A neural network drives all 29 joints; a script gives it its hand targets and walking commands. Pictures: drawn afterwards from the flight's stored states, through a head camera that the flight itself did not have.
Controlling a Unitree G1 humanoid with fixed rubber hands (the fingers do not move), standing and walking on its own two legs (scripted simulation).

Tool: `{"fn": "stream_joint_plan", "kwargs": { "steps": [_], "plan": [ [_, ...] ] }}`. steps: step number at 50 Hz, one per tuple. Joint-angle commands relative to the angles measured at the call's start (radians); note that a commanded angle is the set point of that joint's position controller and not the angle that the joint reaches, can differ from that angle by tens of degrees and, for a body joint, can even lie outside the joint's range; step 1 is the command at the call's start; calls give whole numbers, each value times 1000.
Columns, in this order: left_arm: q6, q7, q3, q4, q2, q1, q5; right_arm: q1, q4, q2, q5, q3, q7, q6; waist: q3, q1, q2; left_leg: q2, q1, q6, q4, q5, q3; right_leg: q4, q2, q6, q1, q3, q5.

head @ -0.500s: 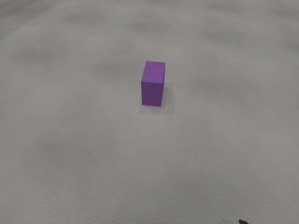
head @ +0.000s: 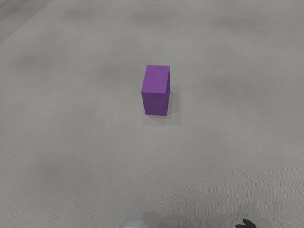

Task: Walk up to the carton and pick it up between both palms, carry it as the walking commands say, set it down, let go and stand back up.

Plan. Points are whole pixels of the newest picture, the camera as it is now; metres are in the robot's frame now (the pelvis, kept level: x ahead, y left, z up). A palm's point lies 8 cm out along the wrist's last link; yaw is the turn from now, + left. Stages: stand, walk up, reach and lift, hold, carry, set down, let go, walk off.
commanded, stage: walk up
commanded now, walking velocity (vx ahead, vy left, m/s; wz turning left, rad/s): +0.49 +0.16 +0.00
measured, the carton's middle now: (157, 90) +1.09 +0.06 -0.63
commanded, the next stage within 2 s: none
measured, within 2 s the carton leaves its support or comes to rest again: neither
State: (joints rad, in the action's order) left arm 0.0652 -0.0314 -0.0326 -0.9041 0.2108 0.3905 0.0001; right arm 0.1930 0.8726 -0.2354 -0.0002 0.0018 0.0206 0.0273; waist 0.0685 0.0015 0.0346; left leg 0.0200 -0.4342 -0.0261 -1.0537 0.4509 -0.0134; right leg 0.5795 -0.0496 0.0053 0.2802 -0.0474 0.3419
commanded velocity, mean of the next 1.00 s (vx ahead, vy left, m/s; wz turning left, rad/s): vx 0.45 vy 0.03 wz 0.00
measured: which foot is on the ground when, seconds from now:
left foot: up 0.00-0.24, down 0.26-0.76, up 0.78-1.00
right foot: down 0.00-0.28, up 0.30-0.74, down 0.76-1.00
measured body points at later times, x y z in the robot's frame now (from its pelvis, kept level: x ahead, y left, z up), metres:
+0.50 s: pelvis +0.21 +0.07 +0.00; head +0.23 +0.09 +0.45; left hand +0.30 +0.33 -0.14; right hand +0.26 -0.19 -0.12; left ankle +0.23 +0.17 -0.73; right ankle +0.15 -0.10 -0.65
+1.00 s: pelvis +0.40 +0.00 +0.00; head +0.45 -0.04 +0.45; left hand +0.38 +0.26 -0.12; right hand +0.52 -0.23 -0.16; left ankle +0.38 +0.15 -0.66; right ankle +0.37 -0.10 -0.73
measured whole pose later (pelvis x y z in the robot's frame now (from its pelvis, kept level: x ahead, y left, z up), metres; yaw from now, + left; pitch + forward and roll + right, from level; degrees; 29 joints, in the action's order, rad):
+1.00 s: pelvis +0.40 +0.00 +0.00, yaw +0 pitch +2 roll +2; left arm 0.06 -0.01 -0.03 -0.90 0.20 0.42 0.00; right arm 0.12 0.87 -0.24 0.00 0.00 0.02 0.01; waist 0.08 0.00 0.05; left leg 0.03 -0.54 -0.03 -1.09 0.41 -0.02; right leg 0.58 -0.05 0.02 0.28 -0.04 0.34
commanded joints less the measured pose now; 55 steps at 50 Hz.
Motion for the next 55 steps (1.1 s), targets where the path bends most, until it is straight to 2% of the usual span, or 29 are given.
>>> {"fn": "stream_joint_plan", "kwargs": {
  "steps": [1, 5, 7, 9, 10, 11, 12, 13, 14, 15, 17, 19, 23, 24, 29, 32, 34, 35, 36, 37, 38, 39, 41, 42, 45, 46, 48, 53, 55],
  "plan": [
    [34, 57, -66, -21, 207, 227, 26, -134, -65, -61, -29, 44, 30, -7, -172, 112, -177, 42, -314, -10, 37, -122, -9, -202, -321, 121, -468, 292, -846],
    [17, 56, -73, 16, 208, 169, 29, -244, -75, -39, -20, 22, 51, -6, -76, 103, -205, 50, -272, -13, 249, -203, -49, -251, -290, 115, -352, 222, -695],
    [12, 51, -76, 41, 218, 100, 23, -238, -56, -46, -8, 16, 58, -3, -47, 72, -249, 35, -132, -6, 394, -272, -99, -256, -251, 85, -253, 144, -612],
    [9, 41, -79, 57, 232, 29, 15, -135, -18, -49, -6, 22, 50, 9, -94, 0, -256, -2, 89, 12, 528, -292, -135, -158, -222, 63, -184, 90, -632],
    [8, 36, -79, 61, 229, 15, 13, 18, 31, -94, -12, 40, 34, 27, -214, -74, -227, -7, 299, 16, 545, -303, -137, 30, -143, 41, -164, 27, -583],
    [10, 29, -82, 61, 211, 33, 2, 181, 69, -182, -20, 66, 20, 42, -336, -130, -83, 91, 532, 60, 558, -242, -14, 296, -73, 19, -39, -13, -428],
    [20, 22, -65, 99, 129, 69, -12, 305, 82, -311, -30, 99, 3, 45, -422, -150, 273, 360, 717, 166, 654, -173, 423, 565, 55, -8, 226, -2, 136],
    [13, 23, -61, 118, 113, 96, 11, 358, 92, -347, -25, 110, -4, 37, -430, -134, 348, 410, 749, 206, 738, -155, 642, 661, 68, 6, 344, 106, 282],
    [10, 17, -63, 121, 139, 51, 22, 297, 82, -319, -22, 109, -9, 33, -324, -117, 267, 399, 684, 206, 769, -103, 641, 735, 33, 17, 402, 129, 228],
    [4, 13, -54, 111, 128, -13, 34, 230, 78, -254, -30, 89, -13, 30, -211, -106, 181, 345, 589, 186, 769, -18, 556, 724, -17, 22, 448, 131, 138],
    [-9, 8, -48, 73, 118, -19, 25, 122, 47, -177, -32, 67, -14, 31, -125, -71, 156, 300, 403, 144, 784, -92, 403, 638, -35, 10, 369, 92, 34],
    [-37, 4, -55, 52, 111, -4, 28, 88, 28, -173, -24, 55, -11, 38, -18, -19, 90, 288, 222, 103, 842, -160, 379, 586, -38, -19, 263, 104, -20],
    [-72, -14, -38, 79, 95, -114, 31, 110, -22, -203, -23, 75, -8, 49, 43, -16, 194, 272, 149, 114, 901, -126, 286, 482, -52, -38, 253, 73, -111],
    [-69, -21, -34, 82, 98, -146, 32, 113, -33, -201, -23, 78, -6, 47, 32, -28, 187, 251, 145, 112, 906, -127, 225, 438, -61, -44, 237, 52, -129],
    [-58, -37, -20, 97, 104, -278, 25, 156, -49, -198, -29, 78, -8, 32, 60, -56, 191, 273, 253, 143, 915, -69, 177, 161, -53, -55, 265, 4, -62],
    [-30, -27, -16, 61, 109, -177, 26, 88, -42, -201, -30, 79, -7, 19, -19, 21, 222, 167, 222, 136, 780, -117, 39, -23, -9, -43, 11, -82, -39],
    [-4, -4, -36, -31, 161, 60, 30, 70, -50, -186, -27, 83, -6, 20, -163, 113, 24, 112, 164, 93, 445, -285, -19, -122, 14, -48, -289, -97, -116],
    [13, 7, -59, -52, 249, 180, 43, 78, -78, -140, -26, 73, -8, 29, -225, 159, -217, 44, -16, 55, 148, -170, -61, -200, -164, 5, -428, 164, -77],
    [22, 16, -72, -50, 324, 215, 44, 103, -98, -63, -11, 58, -7, 39, -244, 131, -441, -50, -184, 27, -51, 96, -14, -319, -371, 87, -502, 594, -233],
    [22, 21, -72, -50, 311, 193, 33, 78, -80, -87, -17, 66, -9, 36, -221, 111, -254, -7, -209, 27, -135, 75, 79, -262, -374, 129, -501, 600, -439],
    [24, 27, -61, -40, 269, 166, 37, 62, -66, -86, -21, 66, -9, 29, -187, 94, -151, 12, -237, 12, -153, 50, 68, -203, -372, 113, -497, 494, -673],
    [30, 30, -55, -31, 252, 109, 35, 65, -59, -89, -28, 73, -11, 20, -206, 60, -136, 30, -197, -12, -134, 25, 64, -199, -343, 122, -425, 486, -803],
    [34, 45, -52, -22, 241, 101, 27, 104, -21, -113, -31, 78, -3, -12, -211, 44, -89, 50, -178, -16, -162, -52, 71, -162, -350, 75, -380, 396, -988],
    [32, 46, -50, -7, 223, 96, 23, 86, -26, -108, -27, 73, 2, -17, -201, 48, -142, 50, -189, -17, -141, -75, 55, -145, -324, 69, -379, 325, -1042],
    [23, 52, -53, 17, 195, 112, 27, 10, -44, -82, -23, 56, 9, -36, -200, 59, -209, 34, -213, -23, -82, -103, 28, -153, -298, 83, -396, 268, -1026],
    [22, 56, -51, 22, 184, 127, 28, -26, -47, -80, -29, 56, 9, -40, -204, 65, -154, 33, -222, -24, -60, -117, 20, -151, -297, 87, -397, 262, -1046],
    [18, 61, -48, 1, 175, 203, 30, -86, -55, -53, -29, 42, 12, -43, -202, 92, -182, 26, -241, -23, -1, -114, -16, -154, -308, 87, -416, 267, -1078],
    [-7, 69, -63, 27, 200, 143, 35, -199, -72, -31, -15, 24, 24, -49, -127, 91, -209, 54, -191, -30, 209, -148, -30, -204, -313, 117, -315, 229, -847],
    [-13, 66, -67, 47, 205, 73, 33, -150, -51, -30, -11, 18, 24, -41, -116, 59, -248, 42, -83, -25, 337, -201, -54, -186, -283, 97, -249, 181, -755]
  ]
}}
